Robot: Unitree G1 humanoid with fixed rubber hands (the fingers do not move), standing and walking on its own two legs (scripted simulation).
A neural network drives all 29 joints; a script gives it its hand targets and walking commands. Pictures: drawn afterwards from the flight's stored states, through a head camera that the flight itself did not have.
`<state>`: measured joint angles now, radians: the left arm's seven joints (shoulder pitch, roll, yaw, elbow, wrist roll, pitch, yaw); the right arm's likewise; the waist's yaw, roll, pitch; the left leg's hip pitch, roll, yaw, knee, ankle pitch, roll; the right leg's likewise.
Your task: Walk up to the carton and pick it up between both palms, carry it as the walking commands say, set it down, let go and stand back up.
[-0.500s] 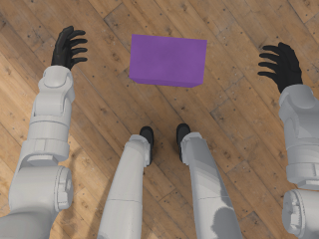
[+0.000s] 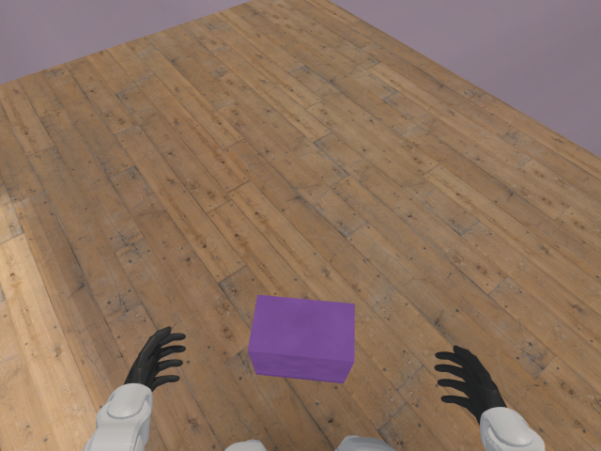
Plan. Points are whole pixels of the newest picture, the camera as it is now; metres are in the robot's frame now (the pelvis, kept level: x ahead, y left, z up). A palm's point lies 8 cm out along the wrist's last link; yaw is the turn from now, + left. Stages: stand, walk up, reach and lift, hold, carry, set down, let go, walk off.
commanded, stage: let go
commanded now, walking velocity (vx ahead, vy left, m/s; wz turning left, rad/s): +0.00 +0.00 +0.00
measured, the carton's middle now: (302, 341) +0.44 -0.01 -0.63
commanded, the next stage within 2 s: stand in 0.68 s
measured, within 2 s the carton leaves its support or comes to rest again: neither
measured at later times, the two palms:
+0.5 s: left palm (121, 409) +0.19 +0.24 -0.06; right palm (477, 389) +0.20 -0.22 -0.05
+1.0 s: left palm (77, 444) +0.15 +0.28 -0.05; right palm (544, 423) +0.16 -0.30 -0.07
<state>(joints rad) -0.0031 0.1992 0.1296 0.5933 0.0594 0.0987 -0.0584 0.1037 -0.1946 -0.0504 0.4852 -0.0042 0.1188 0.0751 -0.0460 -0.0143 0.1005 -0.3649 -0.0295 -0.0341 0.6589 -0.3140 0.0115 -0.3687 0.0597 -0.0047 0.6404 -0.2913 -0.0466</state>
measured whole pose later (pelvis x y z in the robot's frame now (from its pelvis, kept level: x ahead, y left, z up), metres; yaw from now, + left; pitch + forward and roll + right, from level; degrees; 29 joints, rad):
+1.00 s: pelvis +0.04 -0.01 +0.01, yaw +1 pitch -3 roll +0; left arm 0.27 0.32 0.08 0.72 0.04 0.00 0.01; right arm 0.26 -0.34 -0.07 0.74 -0.05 0.01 0.00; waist 0.00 0.01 -0.11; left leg -0.15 -0.03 -0.04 0.49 -0.29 0.00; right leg -0.16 0.05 -0.01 0.50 -0.29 -0.06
